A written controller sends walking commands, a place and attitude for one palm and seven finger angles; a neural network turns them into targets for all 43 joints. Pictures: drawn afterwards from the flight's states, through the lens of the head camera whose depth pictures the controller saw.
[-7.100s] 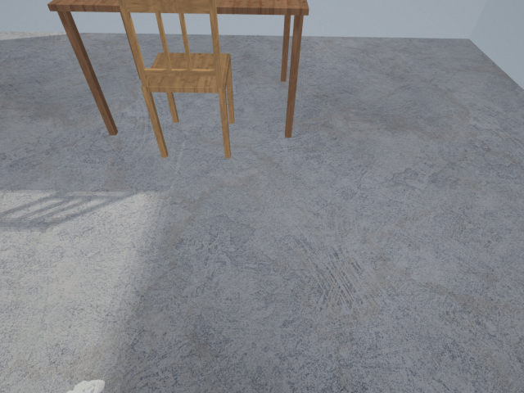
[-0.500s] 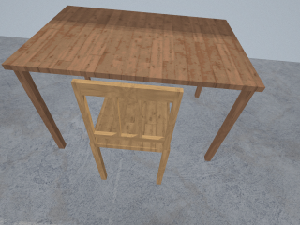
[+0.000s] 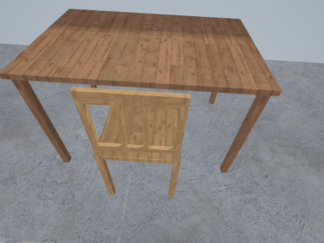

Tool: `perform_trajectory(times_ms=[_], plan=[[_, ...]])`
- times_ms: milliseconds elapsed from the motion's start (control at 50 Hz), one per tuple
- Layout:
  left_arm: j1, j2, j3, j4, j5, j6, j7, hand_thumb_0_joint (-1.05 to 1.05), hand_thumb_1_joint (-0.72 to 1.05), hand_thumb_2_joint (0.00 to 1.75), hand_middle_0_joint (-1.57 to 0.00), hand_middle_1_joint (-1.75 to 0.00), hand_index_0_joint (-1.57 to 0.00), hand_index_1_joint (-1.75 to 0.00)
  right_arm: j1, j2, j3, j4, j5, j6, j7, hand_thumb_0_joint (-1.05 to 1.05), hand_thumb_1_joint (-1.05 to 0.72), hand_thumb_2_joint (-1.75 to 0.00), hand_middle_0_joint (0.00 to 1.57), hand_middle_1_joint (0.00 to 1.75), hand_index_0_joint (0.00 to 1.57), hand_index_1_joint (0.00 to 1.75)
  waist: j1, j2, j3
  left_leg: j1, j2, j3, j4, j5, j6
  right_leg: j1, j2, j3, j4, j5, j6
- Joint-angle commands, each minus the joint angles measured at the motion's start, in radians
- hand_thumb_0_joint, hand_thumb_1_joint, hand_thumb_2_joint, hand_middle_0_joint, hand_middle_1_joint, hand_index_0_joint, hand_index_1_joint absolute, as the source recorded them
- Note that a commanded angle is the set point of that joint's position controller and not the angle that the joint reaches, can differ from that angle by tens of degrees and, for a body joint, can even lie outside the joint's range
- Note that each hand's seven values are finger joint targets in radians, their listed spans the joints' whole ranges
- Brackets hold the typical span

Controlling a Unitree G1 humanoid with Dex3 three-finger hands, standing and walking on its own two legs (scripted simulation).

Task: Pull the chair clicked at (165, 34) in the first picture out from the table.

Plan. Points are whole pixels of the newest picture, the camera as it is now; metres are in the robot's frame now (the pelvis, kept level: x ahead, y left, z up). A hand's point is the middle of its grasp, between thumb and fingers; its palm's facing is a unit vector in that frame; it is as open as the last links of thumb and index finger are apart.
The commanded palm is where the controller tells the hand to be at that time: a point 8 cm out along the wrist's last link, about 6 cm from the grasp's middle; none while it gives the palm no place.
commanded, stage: look again from close up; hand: left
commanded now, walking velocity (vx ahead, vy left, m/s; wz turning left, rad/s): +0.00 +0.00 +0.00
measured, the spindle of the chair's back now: (122, 127) +0.54 +0.19 -0.11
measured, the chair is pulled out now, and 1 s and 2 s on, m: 0.00 0.00 0.00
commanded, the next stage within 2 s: shuffle to correct the standing spot in 0.72 s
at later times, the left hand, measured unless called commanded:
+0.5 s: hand out of the picture -0.02 +0.13 -0.18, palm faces +0.04 -0.99 -0.14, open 7.4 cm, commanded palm none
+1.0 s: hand out of the picture -0.03 +0.13 -0.18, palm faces +0.07 -0.99 -0.13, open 7.4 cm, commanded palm none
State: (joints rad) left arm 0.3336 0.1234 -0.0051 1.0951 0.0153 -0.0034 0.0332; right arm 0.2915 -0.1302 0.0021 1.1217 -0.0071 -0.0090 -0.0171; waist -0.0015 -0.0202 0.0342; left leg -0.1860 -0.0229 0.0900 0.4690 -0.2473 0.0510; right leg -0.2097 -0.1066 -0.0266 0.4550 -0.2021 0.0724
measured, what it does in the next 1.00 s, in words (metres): stands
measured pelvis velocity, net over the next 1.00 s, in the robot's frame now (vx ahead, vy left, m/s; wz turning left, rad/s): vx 0.01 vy -0.02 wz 0.01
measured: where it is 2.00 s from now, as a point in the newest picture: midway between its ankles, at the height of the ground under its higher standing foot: outside the picture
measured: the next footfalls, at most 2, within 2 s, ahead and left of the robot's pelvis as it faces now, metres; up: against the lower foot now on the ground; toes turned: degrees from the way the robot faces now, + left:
left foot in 1.52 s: +0.18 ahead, +0.12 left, +0.00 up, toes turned +4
right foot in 1.90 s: +0.12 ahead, -0.12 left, +0.00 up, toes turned -3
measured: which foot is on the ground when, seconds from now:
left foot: down 0.00-1.00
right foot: down 0.00-1.00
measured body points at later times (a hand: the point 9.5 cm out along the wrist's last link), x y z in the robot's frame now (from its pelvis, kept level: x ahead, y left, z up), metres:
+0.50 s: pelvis +0.00 -0.02 +0.00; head +0.00 -0.01 +0.45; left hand -0.02 +0.18 -0.16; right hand -0.01 -0.23 -0.16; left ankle +0.01 +0.08 -0.74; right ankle +0.03 -0.17 -0.74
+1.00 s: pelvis +0.01 -0.02 +0.00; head +0.00 -0.01 +0.45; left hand -0.03 +0.18 -0.17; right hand -0.02 -0.23 -0.16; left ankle +0.01 +0.08 -0.74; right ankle +0.02 -0.17 -0.74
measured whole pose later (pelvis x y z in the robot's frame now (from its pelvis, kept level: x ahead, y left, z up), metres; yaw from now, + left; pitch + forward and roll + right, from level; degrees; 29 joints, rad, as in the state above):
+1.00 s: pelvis +0.01 -0.02 +0.00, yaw +0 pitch -2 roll +0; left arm 0.38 0.11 0.02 1.09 0.02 0.00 0.02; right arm 0.34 -0.12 -0.01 1.13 -0.02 0.01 -0.01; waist 0.01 -0.02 0.00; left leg -0.21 0.01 0.06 0.50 -0.28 0.02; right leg -0.22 -0.07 -0.05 0.49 -0.26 0.03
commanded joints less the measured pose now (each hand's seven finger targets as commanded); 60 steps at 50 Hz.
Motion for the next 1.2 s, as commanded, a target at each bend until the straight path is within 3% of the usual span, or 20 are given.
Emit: perform_trajectory(times_ms=[0, 300, 400, 580, 760, 800, 840, 900, 920, 980, 1040, 1060, 1080, 1120, 1140, 1160, 1180], plan=[[0.082, 0.081, 0.012, -0.022, 0.003, -0.017, 0.009, 0.0, 0.9, 0.9, -0.2, -0.3, -0.2, -0.3, 0.05, -0.096, -0.015, -0.027, 0.001, -0.017, -0.005, 0.0, -0.9, -0.9, 0.2, 0.3, 0.2, 0.3, 0.005, 0.006, 0.055, -0.085, 0.108, -0.125, -0.15, -0.016, -0.017, 0.005, -0.013, 0.029, -0.065, 0.035, -0.077], [0.083, 0.083, 0.013, -0.023, 0.001, -0.023, 0.009, 0.0, 0.9, 0.9, -0.2, -0.3, -0.2, -0.3, 0.052, -0.081, -0.011, -0.012, 0.002, -0.013, -0.005, 0.0, -0.9, -0.9, 0.2, 0.3, 0.2, 0.3, 0.005, -0.016, 0.057, -0.068, 0.102, -0.104, -0.131, -0.001, -0.03, -0.011, -0.012, 0.047, -0.105, -0.006, -0.08], [0.085, 0.08, 0.014, -0.024, 0.001, -0.023, 0.009, 0.0, 0.9, 0.9, -0.2, -0.3, -0.2, -0.3, 0.056, -0.076, -0.011, -0.008, 0.001, -0.012, -0.005, 0.0, -0.9, -0.9, 0.2, 0.3, 0.2, 0.3, 0.005, 0.016, 0.061, -0.073, 0.104, -0.106, -0.14, -0.009, -0.033, -0.011, -0.009, 0.046, -0.111, -0.01, -0.083], [0.092, 0.077, 0.016, -0.023, 0.001, -0.023, 0.009, 0.0, 0.9, 0.9, -0.2, -0.3, -0.2, -0.3, 0.069, -0.07, -0.01, -0.006, 0.002, -0.011, -0.006, 0.0, -0.9, -0.9, 0.2, 0.3, 0.2, 0.3, 0.006, -0.004, 0.058, -0.075, 0.107, -0.108, -0.148, -0.015, -0.034, -0.003, -0.004, 0.039, -0.115, -0.019, -0.082], [0.101, 0.067, 0.017, -0.016, 0.001, -0.025, 0.009, 0.0, 0.9, 0.9, -0.2, -0.3, -0.2, -0.3, 0.075, -0.066, -0.009, -0.002, 0.001, -0.015, -0.008, 0.0, -0.9, -0.9, 0.2, 0.3, 0.2, 0.3, 0.008, 0.022, 0.051, -0.073, 0.109, -0.113, -0.151, 0.008, -0.034, 0.008, -0.006, 0.034, -0.104, 0.02, -0.084], [0.107, 0.064, 0.016, -0.014, 0.002, -0.024, 0.009, 0.0, 0.9, 0.9, -0.2, -0.3, -0.2, -0.3, 0.07, -0.066, -0.01, -0.005, 0.001, -0.013, -0.008, 0.0, -0.9, -0.9, 0.2, 0.3, 0.2, 0.3, 0.008, 0.01, 0.067, -0.075, 0.109, -0.113, -0.156, -0.015, -0.034, -0.007, -0.002, 0.038, -0.112, 0.002, -0.083], [0.112, 0.07, 0.021, -0.014, 0.008, -0.022, 0.006, 0.0, 0.9, 0.9, -0.2, -0.3, -0.2, -0.3, 0.089, -0.074, -0.013, 0.002, -0.005, -0.008, -0.005, 0.0, -0.9, -0.9, 0.2, 0.3, 0.2, 0.3, 0.008, 0.008, 0.063, -0.082, 0.102, -0.109, -0.156, -0.149, -0.029, -0.012, 0.002, 0.031, -0.107, -0.137, -0.089], [0.115, 0.078, 0.034, -0.027, 0.015, -0.011, -0.001, 0.0, 0.9, 0.9, -0.2, -0.3, -0.2, -0.3, 0.1, -0.088, -0.022, -0.007, -0.012, 0.005, -0.001, 0.0, -0.9, -0.9, 0.2, 0.3, 0.2, 0.3, 0.01, 0.005, 0.118, -0.147, 0.095, -0.119, -0.151, -0.318, -0.013, -0.064, 0.01, 0.04, -0.109, -0.331, -0.099], [0.126, 0.081, 0.038, -0.03, 0.015, -0.011, -0.003, 0.0, 0.9, 0.9, -0.2, -0.3, -0.2, -0.3, 0.096, -0.084, -0.023, -0.013, -0.014, 0.007, 0.001, 0.0, -0.9, -0.9, 0.2, 0.3, 0.2, 0.3, 0.017, 0.005, 0.131, -0.164, 0.087, -0.116, -0.133, -0.333, -0.01, -0.079, 0.007, 0.054, -0.115, -0.366, -0.105], [0.146, 0.093, 0.05, -0.032, 0.011, -0.013, -0.007, 0.0, 0.9, 0.9, -0.2, -0.3, -0.2, -0.3, 0.106, -0.062, -0.022, -0.03, -0.015, 0.005, 0.002, 0.0, -0.9, -0.9, 0.2, 0.3, 0.2, 0.3, 0.016, -0.074, 0.147, -0.183, 0.051, -0.07, -0.042, -0.265, -0.01, -0.084, -0.026, 0.113, -0.144, -0.417, -0.136], [0.144, 0.1, 0.059, -0.04, 0.006, -0.018, -0.01, 0.0, 0.9, 0.9, -0.2, -0.3, -0.2, -0.3, 0.121, -0.053, -0.019, -0.037, -0.015, -0.01, 0.003, 0.0, -0.9, -0.9, 0.2, 0.3, 0.2, 0.3, 0.011, -0.057, 0.115, -0.146, 0.038, -0.056, 0.001, -0.213, -0.009, -0.093, -0.046, 0.127, -0.124, -0.398, -0.159], [0.137, 0.099, 0.059, -0.042, 0.006, -0.017, -0.012, 0.0, 0.9, 0.9, -0.2, -0.3, -0.2, -0.3, 0.133, -0.056, -0.02, -0.037, -0.015, -0.013, 0.003, 0.0, -0.9, -0.9, 0.2, 0.3, 0.2, 0.3, 0.003, -0.036, 0.11, -0.131, 0.045, -0.068, -0.014, -0.231, -0.006, -0.114, -0.042, 0.116, -0.108, -0.407, -0.16], [0.12, 0.094, 0.06, -0.05, 0.009, -0.015, -0.013, 0.0, 0.9, 0.9, -0.2, -0.3, -0.2, -0.3, 0.143, -0.062, -0.024, -0.035, -0.014, -0.011, 0.002, 0.0, -0.9, -0.9, 0.2, 0.3, 0.2, 0.3, -0.004, -0.008, 0.151, -0.129, 0.06, -0.091, -0.043, -0.272, 0.002, -0.153, -0.019, 0.089, -0.084, -0.41, -0.153], [0.097, 0.058, 0.054, -0.06, 0.011, -0.021, -0.018, 0.0, 0.9, 0.9, -0.2, -0.3, -0.2, -0.3, 0.195, -0.092, -0.026, -0.021, -0.013, -0.023, -0.002, 0.0, -0.9, -0.9, 0.2, 0.3, 0.2, 0.3, -0.025, 0.113, 0.141, -0.065, 0.143, -0.206, -0.151, -0.265, 0.037, -0.194, 0.044, -0.005, 0.07, -0.257, -0.133], [0.082, 0.034, 0.049, -0.071, 0.015, -0.027, -0.021, 0.0, 0.9, 0.9, -0.2, -0.3, -0.2, -0.3, 0.23, -0.114, -0.028, -0.009, -0.013, -0.033, -0.007, 0.0, -0.9, -0.9, 0.2, 0.3, 0.2, 0.3, -0.033, 0.195, 0.116, -0.003, 0.216, -0.294, -0.209, -0.205, 0.073, -0.225, 0.08, -0.074, 0.194, -0.174, -0.119], [0.054, 0.024, 0.043, -0.085, 0.018, -0.035, -0.022, 0.0, 0.9, 0.9, -0.2, -0.3, -0.2, -0.3, 0.241, -0.12, -0.027, -0.004, -0.013, -0.039, -0.014, 0.0, -0.9, -0.9, 0.2, 0.3, 0.2, 0.3, -0.034, 0.22, 0.116, 0.046, 0.259, -0.349, -0.224, -0.091, 0.113, -0.279, 0.088, -0.092, 0.254, -0.193, -0.114], [0.036, 0.022, 0.041, -0.09, 0.017, -0.041, -0.024, 0.0, 0.9, 0.9, -0.2, -0.3, -0.2, -0.3, 0.245, -0.109, -0.023, 0.001, -0.014, -0.043, -0.017, 0.0, -0.9, -0.9, 0.2, 0.3, 0.2, 0.3, -0.035, 0.179, 0.12, 0.08, 0.283, -0.35, -0.205, 0.055, 0.144, -0.307, 0.084, -0.083, 0.281, -0.246, -0.116]])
